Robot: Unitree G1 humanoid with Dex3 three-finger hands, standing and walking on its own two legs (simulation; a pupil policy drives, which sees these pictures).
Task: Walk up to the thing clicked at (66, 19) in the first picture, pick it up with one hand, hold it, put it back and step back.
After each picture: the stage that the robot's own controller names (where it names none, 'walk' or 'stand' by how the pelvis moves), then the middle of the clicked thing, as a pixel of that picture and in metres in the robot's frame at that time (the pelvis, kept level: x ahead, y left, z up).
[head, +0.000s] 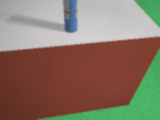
stand; (70, 7) +0.74 +0.06 +0.13
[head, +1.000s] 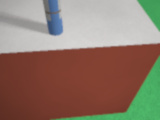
walk; (52, 7) +0.65 +0.15 +0.15
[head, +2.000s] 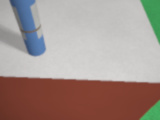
rise first; (29, 23) +0.49 +0.18 +0.17
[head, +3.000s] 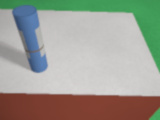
stand; (33, 43) +0.47 +0.18 +0.13
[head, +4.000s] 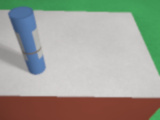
stand; (30, 45) +0.46 +0.19 +0.12
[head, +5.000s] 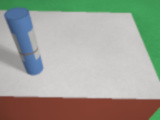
stand; (27, 45) +0.46 +0.20 +0.12
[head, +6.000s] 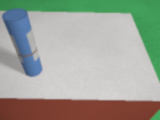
stand; (26, 47) +0.45 +0.20 +0.12
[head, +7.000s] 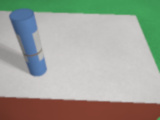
rise first; (31, 47) +0.45 +0.19 +0.13
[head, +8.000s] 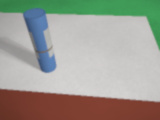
go down; (42, 44) +0.47 +0.18 +0.13
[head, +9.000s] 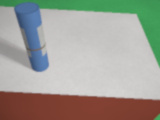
go down; (34, 41) +0.47 +0.16 +0.14
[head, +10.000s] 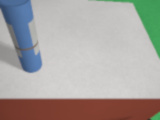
go down; (25, 38) +0.44 +0.16 +0.15
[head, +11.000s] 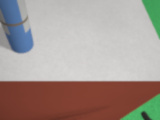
close in; (12, 12) +0.47 +0.17 +0.19
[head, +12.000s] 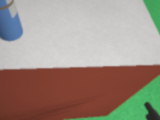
close in; out of the picture +0.50 +0.17 +0.21
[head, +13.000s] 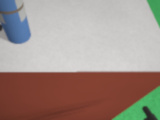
close; (7, 0) +0.49 +0.16 +0.20
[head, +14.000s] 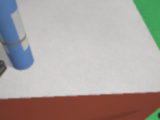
go down; (11, 33) +0.43 +0.18 +0.19
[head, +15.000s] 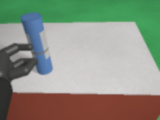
close; (38, 46) +0.50 +0.18 +0.15
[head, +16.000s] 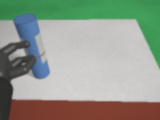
close; (34, 50) +0.46 +0.18 +0.14
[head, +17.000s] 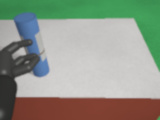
stand; (34, 48) +0.47 +0.18 +0.14
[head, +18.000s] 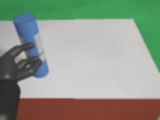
stand; (33, 49) +0.47 +0.18 +0.14
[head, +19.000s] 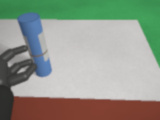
stand; (37, 48) +0.47 +0.18 +0.14
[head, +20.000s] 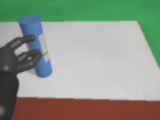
stand; (37, 49) +0.47 +0.18 +0.14
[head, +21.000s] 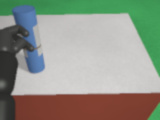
crouch; (31, 42) +0.49 +0.18 +0.14
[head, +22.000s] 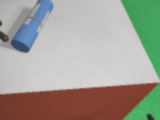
lower; (34, 23) +0.62 +0.12 +0.07
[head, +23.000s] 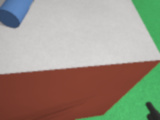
lower; out of the picture +0.65 +0.10 +0.12
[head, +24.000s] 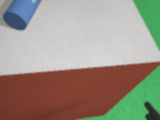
lower; out of the picture +0.63 +0.09 +0.12
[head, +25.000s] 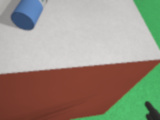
lower; out of the picture +0.63 +0.06 +0.12
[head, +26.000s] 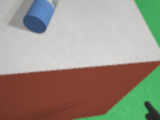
loosen; out of the picture +0.61 +0.03 +0.12
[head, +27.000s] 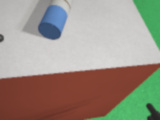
withdraw; (60, 5) +0.59 -0.01 +0.12
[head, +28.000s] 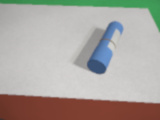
sink last; (107, 45) +0.51 -0.08 +0.08
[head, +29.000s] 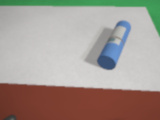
stand; (115, 42) +0.54 -0.11 +0.08
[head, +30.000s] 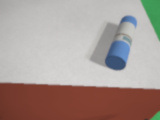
stand; (122, 40) +0.51 -0.15 +0.10
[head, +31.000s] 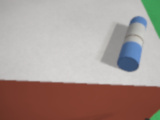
stand; (133, 41) +0.50 -0.19 +0.10
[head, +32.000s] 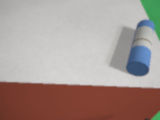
stand; (141, 45) +0.48 -0.21 +0.10
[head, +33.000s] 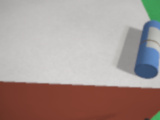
stand; (149, 46) +0.47 -0.24 +0.10
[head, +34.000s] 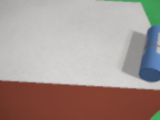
stand; (153, 51) +0.47 -0.26 +0.08
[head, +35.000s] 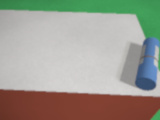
walk; (148, 61) +0.47 -0.27 +0.04
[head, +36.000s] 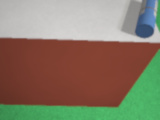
walk; (147, 13) +0.66 -0.29 +0.06
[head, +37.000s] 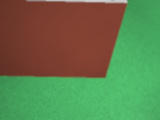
walk; out of the picture +0.99 -0.20 +0.06
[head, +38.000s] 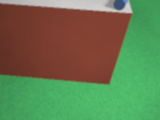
stand; out of the picture +1.03 -0.27 +0.05
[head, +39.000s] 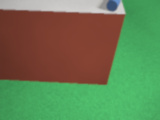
stand; out of the picture +1.03 -0.25 +0.03
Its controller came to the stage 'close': yes
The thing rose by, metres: 0.00
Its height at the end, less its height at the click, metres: -0.09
